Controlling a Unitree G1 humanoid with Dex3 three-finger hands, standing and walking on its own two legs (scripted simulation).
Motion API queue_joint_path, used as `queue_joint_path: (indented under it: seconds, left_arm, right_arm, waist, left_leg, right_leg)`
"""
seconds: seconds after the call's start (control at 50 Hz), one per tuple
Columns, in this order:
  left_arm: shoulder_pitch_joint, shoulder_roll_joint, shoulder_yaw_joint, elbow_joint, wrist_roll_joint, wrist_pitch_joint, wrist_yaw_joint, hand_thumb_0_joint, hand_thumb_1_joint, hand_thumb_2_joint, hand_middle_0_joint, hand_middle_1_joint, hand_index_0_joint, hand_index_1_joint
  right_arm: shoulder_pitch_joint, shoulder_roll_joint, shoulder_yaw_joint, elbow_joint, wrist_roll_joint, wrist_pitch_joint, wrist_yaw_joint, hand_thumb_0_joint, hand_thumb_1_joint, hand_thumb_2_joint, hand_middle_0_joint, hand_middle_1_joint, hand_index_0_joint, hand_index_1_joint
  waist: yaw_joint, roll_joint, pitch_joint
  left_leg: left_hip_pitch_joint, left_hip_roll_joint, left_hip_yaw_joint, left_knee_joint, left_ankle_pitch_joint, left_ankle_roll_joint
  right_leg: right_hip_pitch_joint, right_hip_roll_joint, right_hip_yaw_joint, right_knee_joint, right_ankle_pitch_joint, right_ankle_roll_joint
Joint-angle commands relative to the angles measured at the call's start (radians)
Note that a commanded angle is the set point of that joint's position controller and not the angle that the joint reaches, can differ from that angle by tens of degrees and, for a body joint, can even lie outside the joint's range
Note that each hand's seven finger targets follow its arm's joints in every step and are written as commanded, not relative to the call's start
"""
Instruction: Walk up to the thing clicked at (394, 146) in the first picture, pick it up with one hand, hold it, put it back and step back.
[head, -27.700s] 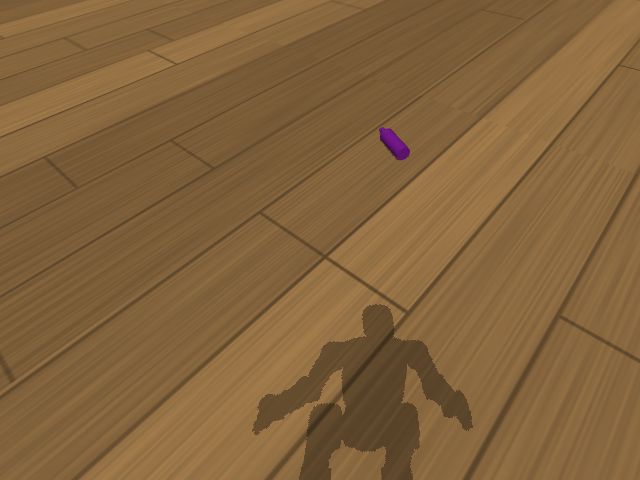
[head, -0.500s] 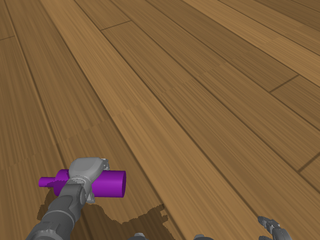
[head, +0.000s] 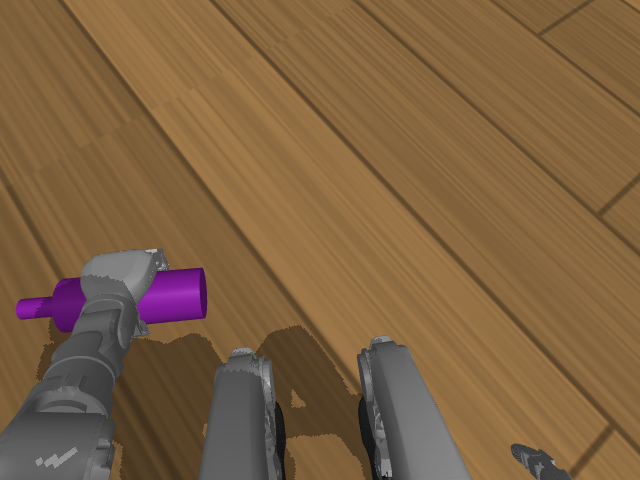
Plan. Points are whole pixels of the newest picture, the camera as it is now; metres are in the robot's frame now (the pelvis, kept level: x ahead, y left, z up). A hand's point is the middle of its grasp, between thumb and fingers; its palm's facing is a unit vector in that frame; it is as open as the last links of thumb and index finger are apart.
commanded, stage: crouch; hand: left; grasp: from above
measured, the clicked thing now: (116, 300) +0.39 +0.29 -0.16
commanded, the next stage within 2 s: lower in 0.90 s
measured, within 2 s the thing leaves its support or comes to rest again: neither
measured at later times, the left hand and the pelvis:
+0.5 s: hand (157, 307) +0.40 +0.27 -0.28, palm faces -0.46 -0.04 -0.89, open 10.3 cm; pelvis +0.00 -0.01 -0.10, yaw -3 degrees
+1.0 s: hand (166, 316) +0.39 +0.28 -0.34, palm faces -0.45 -0.04 -0.89, open 10.4 cm; pelvis -0.01 -0.01 -0.17, yaw -5 degrees
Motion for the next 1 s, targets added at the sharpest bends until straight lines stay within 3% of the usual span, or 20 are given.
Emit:
queue_joint_path:
  seconds: [0.0, 0.04, 0.1, 0.22, 0.28, 0.32, 0.34, 0.42, 0.44, 0.54, 0.62, 0.64, 0.66, 0.68, 0.7, 0.76, 0.88, 0.92, 0.96, 0.98]
  left_arm:
    - [-0.357, 0.311, 0.083, -0.178, 0.002, -0.038, 0.063, 0.000, 0.807, 0.960, -1.149, -0.702, -1.137, -0.717]
    - [-0.389, 0.352, 0.108, -0.193, 0.016, -0.055, 0.079, 0.000, 0.786, 0.983, -1.142, -0.705, -1.125, -0.726]
    - [-0.372, 0.337, 0.108, -0.138, 0.041, -0.070, 0.106, 0.000, 0.808, 0.958, -1.129, -0.721, -1.129, -0.723]
    - [-0.422, 0.365, 0.134, -0.153, 0.061, -0.078, 0.141, 0.000, 0.771, 0.939, -1.109, -0.692, -1.104, -0.699]
    - [-0.380, 0.349, 0.134, -0.123, 0.063, -0.077, 0.143, 0.000, 0.756, 0.911, -1.100, -0.673, -1.095, -0.680]
    - [-0.348, 0.374, 0.166, -0.103, 0.063, -0.076, 0.144, 0.000, 0.739, 0.910, -1.087, -0.665, -1.081, -0.673]
    - [-0.344, 0.351, 0.148, -0.085, 0.060, -0.074, 0.140, 0.000, 0.729, 0.912, -1.080, -0.674, -1.074, -0.682]
    - [-0.316, 0.371, 0.170, -0.066, 0.056, -0.080, 0.124, 0.000, 0.720, 0.887, -1.063, -0.691, -1.065, -0.691]
    - [-0.306, 0.359, 0.155, -0.045, 0.055, -0.079, 0.120, 0.000, 0.722, 0.867, -1.051, -0.708, -1.062, -0.698]
    - [-0.319, 0.438, 0.209, -0.129, 0.048, -0.113, 0.115, 0.000, 0.736, 0.914, -1.072, -0.729, -1.075, -0.728]
    - [-0.369, 0.449, 0.216, -0.122, 0.063, -0.141, 0.123, 0.000, 0.715, 0.873, -1.036, -0.733, -1.052, -0.718]
    - [-0.313, 0.414, 0.203, -0.043, 0.069, -0.136, 0.124, 0.000, 0.710, 0.859, -1.024, -0.737, -1.045, -0.718]
    - [-0.393, 0.460, 0.226, -0.137, 0.066, -0.152, 0.134, 0.000, 0.710, 0.844, -1.011, -0.740, -1.038, -0.713]
    - [-0.334, 0.440, 0.219, -0.056, 0.079, -0.145, 0.137, 0.000, 0.692, 0.865, -1.005, -0.739, -1.025, -0.720]
    - [-0.383, 0.461, 0.228, -0.110, 0.071, -0.154, 0.143, 0.000, 0.702, 0.878, -1.009, -0.735, -1.027, -0.718]
    - [-0.361, 0.436, 0.209, -0.033, 0.086, -0.149, 0.155, 0.000, 0.692, 0.891, -1.005, -0.745, -1.020, -0.731]
    - [-0.409, 0.488, 0.228, -0.050, 0.076, -0.133, 0.174, 0.000, 0.658, 0.887, -0.999, -0.717, -1.001, -0.716]
    - [-0.408, 0.467, 0.205, -0.024, 0.081, -0.125, 0.169, 0.000, 0.659, 0.882, -0.992, -0.732, -0.999, -0.726]
    - [-0.420, 0.503, 0.225, -0.016, 0.077, -0.125, 0.168, 0.000, 0.649, 0.878, -0.994, -0.711, -0.994, -0.711]
    - [-0.404, 0.485, 0.221, 0.000, 0.073, -0.121, 0.163, 0.000, 0.658, 0.881, -0.997, -0.727, -1.001, -0.724]
  right_arm:
    - [0.108, -0.210, -0.065, -0.066, -0.013, -0.036, 0.001, 0.000, -0.887, -0.898, 0.200, 0.300, 0.200, 0.300]
    - [0.111, -0.211, -0.059, -0.057, -0.020, -0.040, 0.009, 0.000, -0.889, -0.899, 0.200, 0.300, 0.200, 0.300]
    - [0.113, -0.215, -0.056, -0.039, -0.030, -0.045, 0.019, 0.000, -0.886, -0.898, 0.200, 0.300, 0.200, 0.300]
    - [0.125, -0.217, -0.054, -0.018, -0.051, -0.054, 0.047, 0.000, -0.887, -0.899, 0.200, 0.300, 0.200, 0.300]
    - [0.120, -0.218, -0.053, -0.012, -0.058, -0.055, 0.061, 0.000, -0.888, -0.899, 0.200, 0.300, 0.200, 0.300]
    - [0.121, -0.225, -0.056, -0.007, -0.063, -0.055, 0.071, 0.000, -0.888, -0.899, 0.200, 0.300, 0.200, 0.300]
    - [0.116, -0.217, -0.055, -0.015, -0.062, -0.055, 0.077, 0.000, -0.889, -0.899, 0.200, 0.300, 0.200, 0.300]
    - [0.115, -0.220, -0.058, -0.015, -0.068, -0.055, 0.097, 0.000, -0.892, -0.900, 0.200, 0.300, 0.200, 0.300]
    - [0.110, -0.219, -0.055, -0.023, -0.068, -0.053, 0.101, 0.000, -0.893, -0.900, 0.200, 0.300, 0.200, 0.300]
    - [0.109, -0.217, -0.060, -0.016, -0.072, -0.043, 0.113, 0.000, -0.896, -0.901, 0.200, 0.300, 0.200, 0.300]
    - [0.103, -0.221, -0.059, -0.009, -0.079, -0.039, 0.116, 0.000, -0.895, -0.900, 0.200, 0.300, 0.200, 0.300]
    - [0.096, -0.221, -0.052, -0.011, -0.079, -0.039, 0.116, 0.000, -0.895, -0.900, 0.200, 0.300, 0.200, 0.300]
    - [0.100, -0.222, -0.059, -0.003, -0.084, -0.038, 0.115, 0.000, -0.893, -0.899, 0.200, 0.300, 0.200, 0.300]
    - [0.098, -0.224, -0.051, -0.005, -0.085, -0.038, 0.116, 0.000, -0.893, -0.899, 0.200, 0.300, 0.200, 0.300]
    - [0.091, -0.229, -0.059, 0.003, -0.085, -0.040, 0.115, 0.000, -0.891, -0.898, 0.201, 0.300, 0.201, 0.300]
    - [0.077, -0.232, -0.052, 0.001, -0.089, -0.042, 0.114, 0.000, -0.891, -0.898, 0.200, 0.300, 0.200, 0.300]
    - [0.068, -0.232, -0.050, 0.007, -0.090, -0.048, 0.108, 0.000, -0.891, -0.897, 0.200, 0.300, 0.200, 0.300]
    - [0.072, -0.228, -0.044, 0.011, -0.090, -0.050, 0.105, 0.000, -0.892, -0.897, 0.200, 0.300, 0.200, 0.300]
    - [0.067, -0.232, -0.042, 0.012, -0.091, -0.052, 0.103, 0.000, -0.892, -0.897, 0.200, 0.300, 0.200, 0.300]
    - [0.067, -0.226, -0.037, 0.015, -0.092, -0.054, 0.103, 0.000, -0.893, -0.897, 0.200, 0.300, 0.200, 0.300]
  waist:
    - [-0.002, 0.073, -0.620]
    - [-0.007, 0.097, -0.616]
    - [-0.004, 0.130, -0.613]
    - [-0.005, 0.212, -0.669]
    - [0.001, 0.222, -0.680]
    - [0.004, 0.210, -0.655]
    - [-0.003, 0.204, -0.641]
    - [0.011, 0.189, -0.612]
    - [0.006, 0.178, -0.607]
    - [0.016, 0.129, -0.655]
    - [0.009, 0.147, -0.622]
    - [0.006, 0.148, -0.598]
    - [0.005, 0.172, -0.623]
    - [0.015, 0.173, -0.612]
    - [0.009, 0.192, -0.605]
    - [0.005, 0.194, -0.578]
    - [0.009, 0.199, -0.598]
    - [-0.004, 0.182, -0.574]
    - [-0.001, 0.173, -0.567]
    - [0.000, 0.176, -0.559]
  left_leg:
    - [0.424, -0.024, -0.032, -0.134, 0.016, -0.001]
    - [0.392, -0.022, -0.034, -0.105, -0.013, -0.004]
    - [0.385, -0.019, -0.040, -0.070, -0.017, -0.010]
    - [0.413, -0.010, -0.050, 0.016, 0.102, -0.020]
    - [0.424, -0.005, -0.060, 0.060, 0.188, -0.022]
    - [0.393, -0.002, -0.061, 0.084, 0.216, -0.024]
    - [0.371, -0.003, -0.056, 0.096, 0.216, -0.020]
    - [0.313, -0.004, -0.042, 0.141, 0.186, -0.012]
    - [0.283, -0.005, -0.031, 0.157, 0.175, -0.007]
    - [0.195, -0.004, -0.009, 0.235, 0.179, 0.007]
    - [0.166, 0.002, -0.021, 0.247, 0.116, 0.001]
    - [0.171, 0.001, -0.030, 0.244, 0.115, -0.003]
    - [0.166, 0.004, -0.025, 0.259, 0.115, -0.003]
    - [0.179, 0.002, -0.031, 0.252, 0.112, -0.007]
    - [0.178, 0.007, -0.035, 0.258, 0.099, -0.010]
    - [0.149, 0.005, -0.035, 0.263, 0.056, -0.010]
    - [0.117, 0.005, -0.023, 0.297, 0.037, -0.005]
    - [0.086, 0.002, -0.018, 0.312, 0.020, -0.001]
    - [0.056, 0.002, -0.017, 0.324, 0.005, 0.002]
    - [0.057, 0.000, -0.017, 0.328, 0.007, 0.000]
  right_leg:
    - [0.127, 0.015, -0.054, -0.161, 0.072, -0.067]
    - [0.075, 0.012, -0.055, -0.134, 0.048, -0.065]
    - [-0.002, 0.010, -0.066, -0.083, 0.040, -0.067]
    - [-0.074, 0.010, -0.080, 0.021, 0.121, -0.070]
    - [-0.108, 0.017, -0.092, 0.068, 0.170, -0.071]
    - [-0.110, 0.015, -0.096, 0.093, 0.195, -0.067]
    - [-0.107, 0.020, -0.097, 0.099, 0.202, -0.068]
    - [-0.118, 0.024, -0.096, 0.114, 0.191, -0.063]
    - [-0.109, 0.031, -0.096, 0.115, 0.193, -0.063]
    - [-0.040, 0.045, -0.082, 0.141, 0.235, -0.051]
    - [-0.121, 0.050, -0.096, 0.179, 0.170, -0.061]
    - [-0.146, 0.047, -0.102, 0.190, 0.158, -0.062]
    - [-0.147, 0.050, -0.103, 0.203, 0.164, -0.062]
    - [-0.160, 0.049, -0.106, 0.213, 0.152, -0.066]
    - [-0.192, 0.047, -0.111, 0.231, 0.143, -0.066]
    - [-0.229, 0.047, -0.116, 0.249, 0.112, -0.068]
    - [-0.241, 0.051, -0.115, 0.272, 0.104, -0.068]
    - [-0.243, 0.051, -0.112, 0.267, 0.093, -0.066]
    - [-0.246, 0.050, -0.113, 0.276, 0.079, -0.066]
    - [-0.251, 0.048, -0.113, 0.280, 0.078, -0.065]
